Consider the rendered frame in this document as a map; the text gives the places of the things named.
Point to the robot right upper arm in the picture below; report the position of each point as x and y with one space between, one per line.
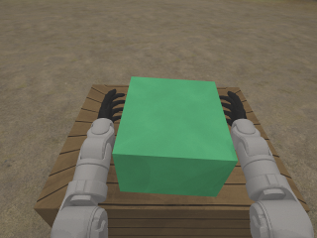
281 218

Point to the pedestal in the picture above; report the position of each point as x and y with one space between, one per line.
157 215

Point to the robot left upper arm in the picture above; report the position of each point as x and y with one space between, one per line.
81 222

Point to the robot left hand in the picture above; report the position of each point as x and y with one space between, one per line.
106 110

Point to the carton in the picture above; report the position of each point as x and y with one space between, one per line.
173 138

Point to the left robot forearm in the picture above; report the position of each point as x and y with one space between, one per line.
88 186

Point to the robot right hand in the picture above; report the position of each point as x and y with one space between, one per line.
236 107

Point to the right robot forearm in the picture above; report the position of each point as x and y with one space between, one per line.
263 178

